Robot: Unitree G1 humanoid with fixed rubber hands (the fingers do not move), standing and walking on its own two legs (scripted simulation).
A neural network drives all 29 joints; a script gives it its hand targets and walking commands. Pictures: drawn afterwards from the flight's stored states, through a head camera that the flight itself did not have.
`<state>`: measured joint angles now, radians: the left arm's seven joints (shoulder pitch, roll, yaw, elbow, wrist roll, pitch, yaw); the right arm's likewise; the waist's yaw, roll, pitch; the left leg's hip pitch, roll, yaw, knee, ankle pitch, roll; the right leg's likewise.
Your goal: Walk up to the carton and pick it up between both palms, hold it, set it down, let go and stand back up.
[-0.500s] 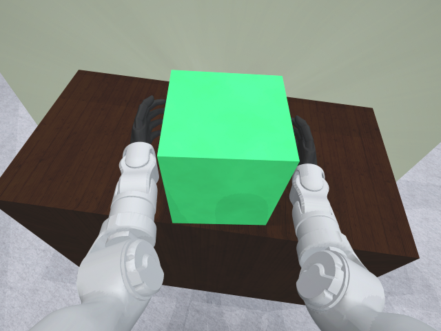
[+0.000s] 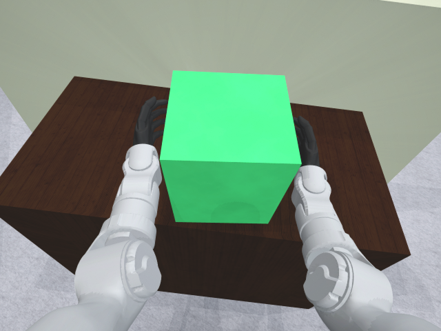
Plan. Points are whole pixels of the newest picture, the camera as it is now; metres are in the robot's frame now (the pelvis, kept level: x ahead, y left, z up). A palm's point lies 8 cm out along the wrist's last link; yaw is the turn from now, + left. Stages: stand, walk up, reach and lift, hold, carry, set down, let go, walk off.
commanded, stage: reach and lift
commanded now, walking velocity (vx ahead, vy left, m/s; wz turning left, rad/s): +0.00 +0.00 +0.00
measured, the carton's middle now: (225, 155) +0.45 +0.05 +0.04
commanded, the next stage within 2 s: none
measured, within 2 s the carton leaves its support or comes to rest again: neither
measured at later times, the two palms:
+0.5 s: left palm (137, 134) +0.39 +0.21 +0.13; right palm (312, 153) +0.40 -0.10 +0.12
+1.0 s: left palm (137, 118) +0.38 +0.19 +0.18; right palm (329, 151) +0.38 -0.11 +0.16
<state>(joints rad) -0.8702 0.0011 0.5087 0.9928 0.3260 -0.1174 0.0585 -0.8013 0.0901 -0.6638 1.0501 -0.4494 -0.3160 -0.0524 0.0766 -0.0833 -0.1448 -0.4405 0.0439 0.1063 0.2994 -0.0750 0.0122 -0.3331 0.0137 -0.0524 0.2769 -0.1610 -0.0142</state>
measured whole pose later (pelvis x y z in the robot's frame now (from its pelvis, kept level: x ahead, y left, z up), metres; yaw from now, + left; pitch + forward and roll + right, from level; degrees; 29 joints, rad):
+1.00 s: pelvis -0.02 +0.00 +0.00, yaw +2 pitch -1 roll -1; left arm -0.89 0.07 0.33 0.73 0.25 0.40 0.08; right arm -0.84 0.06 -0.42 0.98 -0.12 0.04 -0.08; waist -0.01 -0.10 -0.08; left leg -0.22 0.04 0.09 0.31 -0.08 0.01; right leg -0.11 0.00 -0.08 0.30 -0.18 -0.02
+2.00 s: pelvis -0.03 +0.00 +0.00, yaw +2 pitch -5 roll -1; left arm -0.85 0.08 0.31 0.51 0.22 0.68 0.08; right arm -0.88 -0.06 -0.09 0.83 0.20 0.35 -0.16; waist -0.07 -0.05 -0.10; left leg -0.17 0.03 0.07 0.36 -0.11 0.02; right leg -0.04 0.01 -0.07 0.32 -0.19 -0.01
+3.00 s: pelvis -0.01 -0.01 +0.00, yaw +1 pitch -5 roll -1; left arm -0.86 0.07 0.33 0.34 0.24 0.85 0.05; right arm -0.92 -0.12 0.00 0.68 0.34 0.56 -0.24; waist -0.09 -0.02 -0.14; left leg -0.15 0.04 0.04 0.37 -0.14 0.00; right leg -0.01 0.03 -0.05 0.30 -0.21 -0.02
